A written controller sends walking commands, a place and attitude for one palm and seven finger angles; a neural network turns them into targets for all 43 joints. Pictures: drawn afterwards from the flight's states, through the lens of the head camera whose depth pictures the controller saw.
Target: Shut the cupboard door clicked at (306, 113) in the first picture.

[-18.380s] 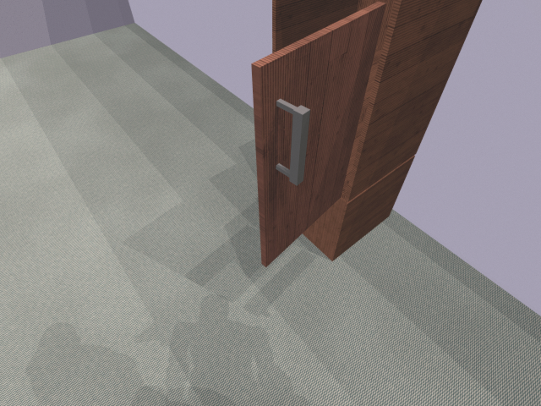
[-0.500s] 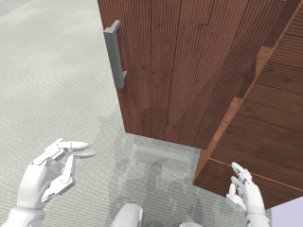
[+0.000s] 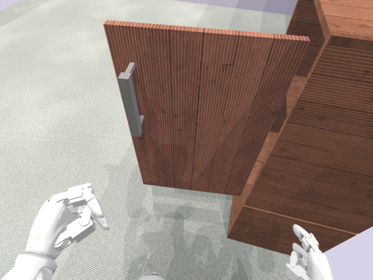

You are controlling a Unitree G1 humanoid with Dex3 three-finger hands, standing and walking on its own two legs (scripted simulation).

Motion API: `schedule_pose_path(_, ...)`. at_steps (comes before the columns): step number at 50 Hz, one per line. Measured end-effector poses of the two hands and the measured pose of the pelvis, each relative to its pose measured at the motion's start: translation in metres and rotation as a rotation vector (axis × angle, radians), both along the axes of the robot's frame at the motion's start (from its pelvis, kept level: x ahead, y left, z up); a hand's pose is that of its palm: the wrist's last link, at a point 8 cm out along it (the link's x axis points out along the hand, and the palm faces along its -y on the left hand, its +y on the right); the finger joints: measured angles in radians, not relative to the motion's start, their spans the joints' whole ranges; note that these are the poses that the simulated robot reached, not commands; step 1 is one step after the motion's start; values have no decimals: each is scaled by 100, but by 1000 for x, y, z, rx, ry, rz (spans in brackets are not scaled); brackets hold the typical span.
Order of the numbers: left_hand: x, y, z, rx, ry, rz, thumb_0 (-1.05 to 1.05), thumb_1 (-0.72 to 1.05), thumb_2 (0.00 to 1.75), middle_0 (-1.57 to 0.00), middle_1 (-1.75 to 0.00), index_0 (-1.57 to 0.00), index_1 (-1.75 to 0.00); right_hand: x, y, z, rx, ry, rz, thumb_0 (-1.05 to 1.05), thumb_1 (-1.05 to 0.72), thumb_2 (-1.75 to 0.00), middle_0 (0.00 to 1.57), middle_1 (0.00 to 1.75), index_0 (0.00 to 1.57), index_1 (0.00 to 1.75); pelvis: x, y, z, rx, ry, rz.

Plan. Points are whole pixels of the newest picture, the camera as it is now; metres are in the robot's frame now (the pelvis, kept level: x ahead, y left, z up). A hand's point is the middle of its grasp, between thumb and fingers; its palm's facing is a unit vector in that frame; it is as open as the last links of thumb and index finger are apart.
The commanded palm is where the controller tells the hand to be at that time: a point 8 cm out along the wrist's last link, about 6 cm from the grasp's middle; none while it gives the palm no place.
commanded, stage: raise the hand and make a fist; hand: left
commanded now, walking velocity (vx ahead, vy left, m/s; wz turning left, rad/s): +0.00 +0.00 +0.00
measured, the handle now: (134, 102) +0.46 +0.15 +0.14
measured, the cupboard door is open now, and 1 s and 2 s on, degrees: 98 98 98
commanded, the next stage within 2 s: bring the fist close to the handle in 0.78 s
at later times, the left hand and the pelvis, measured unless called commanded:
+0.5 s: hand (71, 186) +0.24 +0.20 +0.15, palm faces -0.03 -1.00 -0.08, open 3.1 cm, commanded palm +0.20 +0.25 +0.14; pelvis +0.00 +0.00 +0.03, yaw +1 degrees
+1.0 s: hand (94, 196) +0.23 +0.17 +0.13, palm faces -0.06 -1.00 -0.07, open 3.1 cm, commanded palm +0.22 +0.23 +0.14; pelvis +0.00 -0.01 +0.03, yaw +1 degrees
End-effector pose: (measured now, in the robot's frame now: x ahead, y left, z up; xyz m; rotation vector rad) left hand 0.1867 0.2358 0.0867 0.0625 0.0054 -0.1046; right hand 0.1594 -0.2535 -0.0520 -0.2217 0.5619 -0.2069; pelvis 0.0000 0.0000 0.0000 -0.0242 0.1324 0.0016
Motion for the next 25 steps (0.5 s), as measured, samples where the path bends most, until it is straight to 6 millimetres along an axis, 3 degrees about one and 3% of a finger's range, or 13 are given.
schedule_pose_path(6, 8, 19, 39, 11, -115, 88, 2, 90, 90, -118, -137, -118, -137, 20, 28, 16, 62, -84, 55, 1, -90, -90, 20, 30, 20, 30, 3, 5, 8, -6, -38, 4)
schedule_pose_path(12, 13, 14, 30, -5, 12, 43, 2, 90, 90, -126, -145, -125, -145, 27, 46, 22, 91, -101, 110, 1, -90, -90, 21, 30, 20, 30, 3, 9, 16, -4, -63, 8)
schedule_pose_path(16, 15, 13, 37, 3, 4, 38, 2, 90, 90, -128, -148, -128, -148, 24, 48, 23, 80, -81, 124, 1, -90, -90, 21, 30, 21, 30, 3, 8, 19, -1, -78, 9)
schedule_pose_path(22, 26, 23, 70, 25, -123, 79, 2, 90, 90, -130, -150, -129, -149, 14, 39, 20, 69, -40, 123, 1, -90, -90, 21, 30, 21, 30, 3, 5, 23, 1, -101, 13)
schedule_pose_path(25, 30, 20, 69, 11, -89, 66, 2, 90, 90, -130, -150, -129, -150, 10, 33, 20, 77, -38, 102, 1, -90, -90, 21, 30, 21, 30, 4, 5, 26, 2, -103, 10)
